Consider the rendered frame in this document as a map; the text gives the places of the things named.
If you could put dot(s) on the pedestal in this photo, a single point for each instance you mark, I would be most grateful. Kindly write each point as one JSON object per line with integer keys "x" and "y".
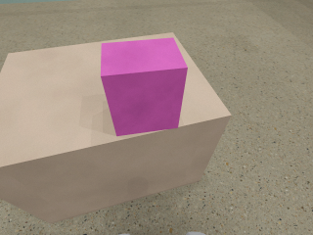
{"x": 59, "y": 154}

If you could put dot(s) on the carton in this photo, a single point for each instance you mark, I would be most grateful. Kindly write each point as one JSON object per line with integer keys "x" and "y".
{"x": 144, "y": 83}

